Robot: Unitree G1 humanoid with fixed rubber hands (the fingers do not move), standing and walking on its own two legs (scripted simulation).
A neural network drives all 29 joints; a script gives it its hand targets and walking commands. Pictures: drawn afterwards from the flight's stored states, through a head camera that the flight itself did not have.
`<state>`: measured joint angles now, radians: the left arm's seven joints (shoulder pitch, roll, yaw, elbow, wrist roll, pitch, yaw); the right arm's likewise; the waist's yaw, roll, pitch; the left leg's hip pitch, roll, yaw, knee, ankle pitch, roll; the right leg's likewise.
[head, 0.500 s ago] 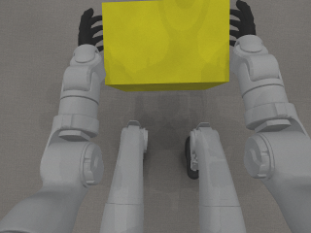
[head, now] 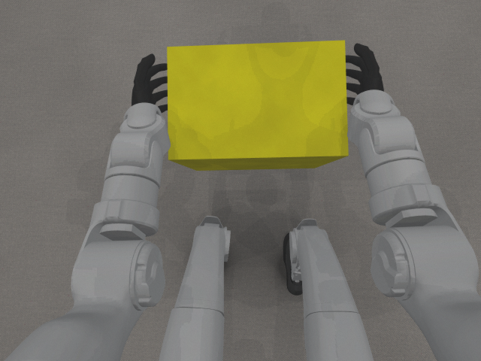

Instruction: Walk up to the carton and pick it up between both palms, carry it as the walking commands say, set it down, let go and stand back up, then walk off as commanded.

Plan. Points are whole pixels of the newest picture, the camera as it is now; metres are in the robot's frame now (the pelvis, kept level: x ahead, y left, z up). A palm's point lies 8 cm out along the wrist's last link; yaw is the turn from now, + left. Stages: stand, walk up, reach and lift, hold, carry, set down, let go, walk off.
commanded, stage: reach and lift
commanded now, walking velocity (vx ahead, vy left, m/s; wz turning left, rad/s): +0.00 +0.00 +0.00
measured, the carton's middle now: (255, 119) +0.48 +0.02 -0.13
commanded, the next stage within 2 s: none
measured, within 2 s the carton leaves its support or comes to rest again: neither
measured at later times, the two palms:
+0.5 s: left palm (94, 78) +0.45 +0.20 +0.08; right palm (405, 64) +0.46 -0.14 +0.08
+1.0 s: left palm (50, 61) +0.43 +0.20 +0.14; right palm (454, 35) +0.45 -0.15 +0.15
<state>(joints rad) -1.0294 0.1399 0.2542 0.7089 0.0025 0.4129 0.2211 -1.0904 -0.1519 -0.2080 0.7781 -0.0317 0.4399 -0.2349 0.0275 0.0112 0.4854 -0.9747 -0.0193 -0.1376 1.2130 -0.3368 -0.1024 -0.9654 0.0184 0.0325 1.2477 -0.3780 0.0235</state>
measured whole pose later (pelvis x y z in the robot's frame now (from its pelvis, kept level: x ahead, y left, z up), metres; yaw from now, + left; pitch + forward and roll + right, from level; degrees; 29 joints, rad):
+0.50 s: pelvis +0.09 +0.01 +0.08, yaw +0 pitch +15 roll -1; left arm -0.62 0.00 0.39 0.77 0.22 0.41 0.09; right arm -0.65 0.01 -0.34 0.83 -0.25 0.41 -0.05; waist 0.03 0.01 -0.16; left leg -0.80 0.00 -0.14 0.82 -0.28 -0.07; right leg -0.77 0.01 0.03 0.81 -0.30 0.02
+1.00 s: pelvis +0.13 +0.01 +0.12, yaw +1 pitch +3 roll -1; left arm -0.35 -0.06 0.32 0.51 0.22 0.57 0.02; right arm -0.38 0.07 -0.34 0.53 -0.25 0.58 0.08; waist 0.03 0.01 -0.16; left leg -0.35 0.01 -0.13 0.51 -0.23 -0.05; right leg -0.31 0.00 0.03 0.49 -0.24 0.02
